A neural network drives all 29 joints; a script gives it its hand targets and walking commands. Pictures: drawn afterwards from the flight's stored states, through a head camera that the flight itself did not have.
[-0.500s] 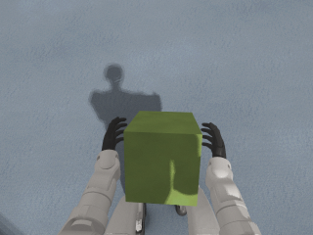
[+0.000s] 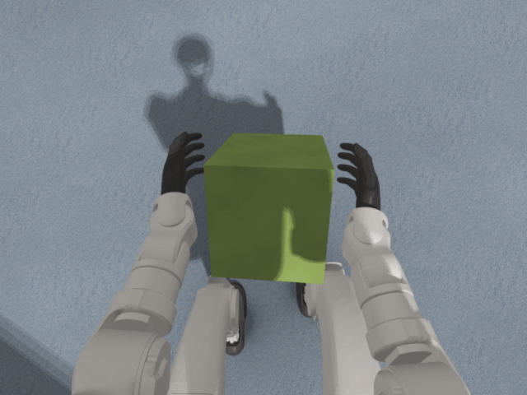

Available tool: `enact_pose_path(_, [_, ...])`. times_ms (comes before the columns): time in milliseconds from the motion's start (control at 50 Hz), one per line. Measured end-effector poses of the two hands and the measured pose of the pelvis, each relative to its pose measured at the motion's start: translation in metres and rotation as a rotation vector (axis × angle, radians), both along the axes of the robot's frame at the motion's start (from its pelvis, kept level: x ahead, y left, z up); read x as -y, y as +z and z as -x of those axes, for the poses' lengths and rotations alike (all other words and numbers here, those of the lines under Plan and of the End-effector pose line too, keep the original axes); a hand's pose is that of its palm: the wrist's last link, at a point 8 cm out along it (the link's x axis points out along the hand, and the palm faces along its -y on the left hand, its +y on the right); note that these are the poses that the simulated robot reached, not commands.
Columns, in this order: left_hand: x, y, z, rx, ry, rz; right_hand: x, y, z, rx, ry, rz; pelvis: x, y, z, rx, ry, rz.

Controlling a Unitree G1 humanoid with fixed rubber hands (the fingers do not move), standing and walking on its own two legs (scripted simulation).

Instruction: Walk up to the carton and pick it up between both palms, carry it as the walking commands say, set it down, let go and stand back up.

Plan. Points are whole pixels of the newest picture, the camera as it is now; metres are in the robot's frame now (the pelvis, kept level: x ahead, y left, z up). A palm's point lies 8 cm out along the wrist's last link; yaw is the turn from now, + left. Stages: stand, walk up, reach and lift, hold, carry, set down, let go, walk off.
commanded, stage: set down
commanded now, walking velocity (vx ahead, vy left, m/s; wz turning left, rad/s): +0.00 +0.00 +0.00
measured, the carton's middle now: (272, 198) +0.40 +0.01 -0.29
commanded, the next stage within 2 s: none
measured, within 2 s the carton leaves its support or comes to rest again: rests again in 1.52 s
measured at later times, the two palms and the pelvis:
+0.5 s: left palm (190, 177) +0.43 +0.15 -0.22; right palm (347, 183) +0.41 -0.13 -0.22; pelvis -0.01 +0.01 -0.07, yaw +0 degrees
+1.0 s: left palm (206, 175) +0.45 +0.14 -0.31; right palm (339, 178) +0.44 -0.13 -0.33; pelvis -0.07 +0.01 -0.16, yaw +0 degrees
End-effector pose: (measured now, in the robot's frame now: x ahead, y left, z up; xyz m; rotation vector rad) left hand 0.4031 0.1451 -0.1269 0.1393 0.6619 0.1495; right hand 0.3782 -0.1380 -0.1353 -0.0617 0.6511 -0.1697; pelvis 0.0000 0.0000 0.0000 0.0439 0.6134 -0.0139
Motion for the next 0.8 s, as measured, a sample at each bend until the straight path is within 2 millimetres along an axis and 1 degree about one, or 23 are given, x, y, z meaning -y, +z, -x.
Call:
enact_pose_path(220, [-0.006, -0.039, -0.015, -0.011, 0.021, 0.005, -0.005, -0.037, -0.019, 0.008, 0.003, -0.016, -0.001, -0.03, 0.002, -0.06, -0.001, -0.007])
enact_pose_path(360, [-0.006, -0.064, -0.025, -0.015, 0.025, 0.017, -0.006, -0.061, -0.028, 0.008, 0.004, -0.009, -0.004, -0.049, 0.005, -0.093, -0.001, -0.005])
enact_pose_path(540, [-0.006, -0.102, -0.029, -0.028, 0.036, 0.031, -0.007, -0.096, -0.038, -0.005, 0.011, 0.011, -0.009, -0.078, 0.013, -0.131, -0.001, -0.002])
enact_pose_path(700, [-0.003, -0.135, -0.036, -0.015, 0.045, 0.032, -0.004, -0.131, -0.044, -0.01, 0.013, 0.02, -0.011, -0.103, 0.03, -0.047, -0.003, -0.001])
enact_pose_path(800, [-0.002, -0.16, -0.042, -0.006, 0.058, 0.037, -0.004, -0.161, -0.05, -0.014, 0.011, 0.017, -0.01, -0.119, 0.045, 0.048, 0.002, -0.006])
